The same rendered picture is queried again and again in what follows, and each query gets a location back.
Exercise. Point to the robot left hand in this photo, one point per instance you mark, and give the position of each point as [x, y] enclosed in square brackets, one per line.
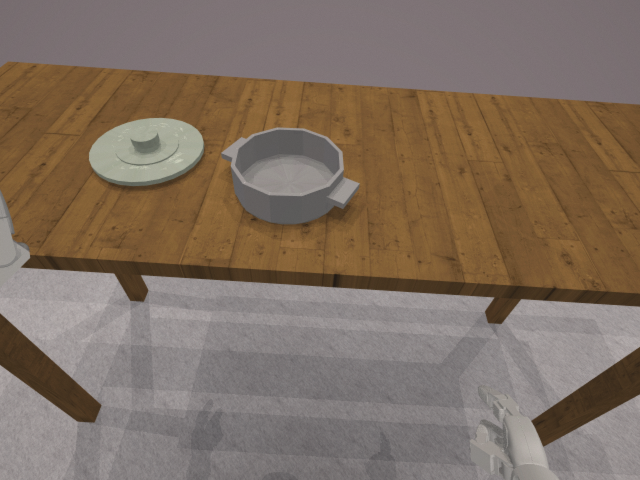
[12, 255]

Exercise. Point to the robot right hand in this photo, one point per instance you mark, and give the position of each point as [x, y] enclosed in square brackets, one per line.
[499, 451]

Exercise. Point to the table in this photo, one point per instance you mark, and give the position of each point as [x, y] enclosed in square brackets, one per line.
[460, 194]

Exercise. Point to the pot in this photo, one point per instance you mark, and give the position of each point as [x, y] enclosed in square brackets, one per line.
[289, 175]

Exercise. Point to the lid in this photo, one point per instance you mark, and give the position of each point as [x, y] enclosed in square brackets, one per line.
[115, 159]

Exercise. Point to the knob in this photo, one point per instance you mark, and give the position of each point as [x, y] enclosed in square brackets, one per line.
[144, 137]

